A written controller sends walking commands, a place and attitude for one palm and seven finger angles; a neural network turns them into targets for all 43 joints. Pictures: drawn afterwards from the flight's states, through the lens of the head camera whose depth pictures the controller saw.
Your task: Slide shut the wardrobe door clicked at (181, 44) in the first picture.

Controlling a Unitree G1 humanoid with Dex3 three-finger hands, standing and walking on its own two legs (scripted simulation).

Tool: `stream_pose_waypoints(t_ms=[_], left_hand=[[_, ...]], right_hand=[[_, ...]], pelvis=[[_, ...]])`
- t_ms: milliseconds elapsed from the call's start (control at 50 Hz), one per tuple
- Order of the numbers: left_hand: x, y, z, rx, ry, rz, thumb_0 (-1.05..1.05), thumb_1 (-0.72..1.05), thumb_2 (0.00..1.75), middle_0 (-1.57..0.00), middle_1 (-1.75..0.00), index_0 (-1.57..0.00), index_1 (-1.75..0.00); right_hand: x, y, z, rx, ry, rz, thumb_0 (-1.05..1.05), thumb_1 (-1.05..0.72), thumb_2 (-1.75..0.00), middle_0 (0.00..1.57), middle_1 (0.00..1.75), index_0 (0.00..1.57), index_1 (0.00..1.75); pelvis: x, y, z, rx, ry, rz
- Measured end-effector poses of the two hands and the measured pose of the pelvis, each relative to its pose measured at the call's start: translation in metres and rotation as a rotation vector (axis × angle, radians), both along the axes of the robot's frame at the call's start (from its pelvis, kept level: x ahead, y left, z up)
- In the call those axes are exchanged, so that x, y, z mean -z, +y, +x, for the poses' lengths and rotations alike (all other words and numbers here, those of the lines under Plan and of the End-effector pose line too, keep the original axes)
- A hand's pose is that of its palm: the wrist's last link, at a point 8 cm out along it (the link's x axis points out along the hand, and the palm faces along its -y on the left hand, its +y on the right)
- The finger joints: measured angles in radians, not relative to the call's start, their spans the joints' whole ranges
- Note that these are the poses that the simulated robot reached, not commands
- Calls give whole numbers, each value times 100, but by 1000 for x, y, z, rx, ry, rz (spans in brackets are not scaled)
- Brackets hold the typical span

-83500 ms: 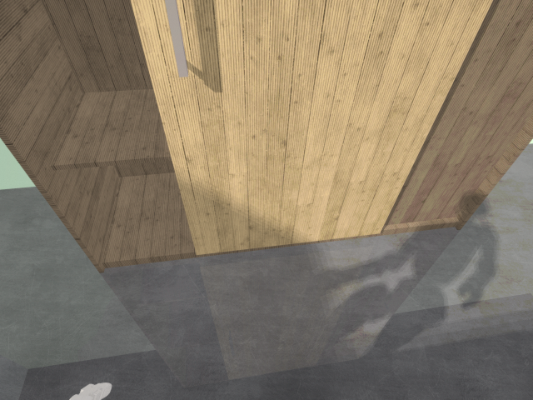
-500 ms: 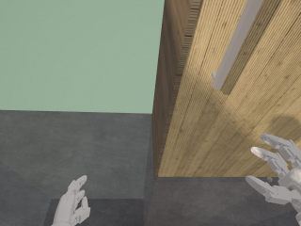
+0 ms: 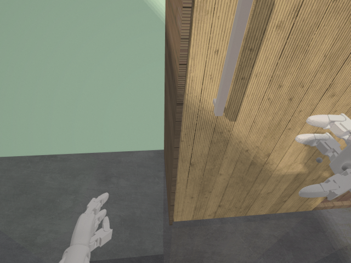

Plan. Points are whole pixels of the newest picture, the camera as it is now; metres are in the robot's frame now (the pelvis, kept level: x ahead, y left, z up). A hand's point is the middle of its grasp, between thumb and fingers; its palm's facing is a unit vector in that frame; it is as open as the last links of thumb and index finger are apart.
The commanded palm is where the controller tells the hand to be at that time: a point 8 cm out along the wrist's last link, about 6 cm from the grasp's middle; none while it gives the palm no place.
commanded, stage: raise the hand with hooked fingers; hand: right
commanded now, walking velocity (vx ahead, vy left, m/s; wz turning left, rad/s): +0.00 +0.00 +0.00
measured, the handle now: (229, 51) +0.49 -0.12 +0.27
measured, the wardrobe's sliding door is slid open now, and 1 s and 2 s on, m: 0.00 0.00 0.00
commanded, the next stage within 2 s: move the hooked fingers beside the handle in 0.80 s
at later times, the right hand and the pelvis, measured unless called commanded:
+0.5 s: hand (335, 122) +0.28 -0.26 +0.25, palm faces +0.01 +0.99 -0.14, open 14.0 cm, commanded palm +0.24 -0.31 +0.27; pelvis +0.00 +0.01 +0.00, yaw +0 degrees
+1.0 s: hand (329, 120) +0.28 -0.25 +0.25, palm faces +0.03 +0.99 -0.12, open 14.0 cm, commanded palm +0.25 -0.30 +0.26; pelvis +0.00 +0.02 +0.00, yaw +0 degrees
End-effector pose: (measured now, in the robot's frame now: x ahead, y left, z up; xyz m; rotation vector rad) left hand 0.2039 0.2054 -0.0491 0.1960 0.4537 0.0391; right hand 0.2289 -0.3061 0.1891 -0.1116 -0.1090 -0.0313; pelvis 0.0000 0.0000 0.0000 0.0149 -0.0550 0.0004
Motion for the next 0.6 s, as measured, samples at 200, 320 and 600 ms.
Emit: stream_pose_waypoints(t_ms=[200, 320, 600], left_hand=[[2, -13, 3, 45, 42, -28, 1, 90, 89, -20, -30, -21, -30], [6, 2, -3, 27, 77, -15, 1, 90, 89, -20, -30, -21, -30], [8, 40, -11, -45, 85, 0, 1, 90, 89, -20, -30, -20, -30]], right_hand=[[-46, -12, 10, 8, -6, -23, -1, 49, -30, 30, 120, 30, 119], [-70, -17, 18, 16, -6, -36, -1, 50, -30, 31, 120, 30, 120], [-63, 2, 26, -18, 23, -6, -1, 50, -30, 31, 120, 30, 120]], pelvis=[[-4, 0, -4, 9, -10, -2], [-5, 4, -5, 13, -10, -4], [-3, 16, -4, -5, -1, -9]])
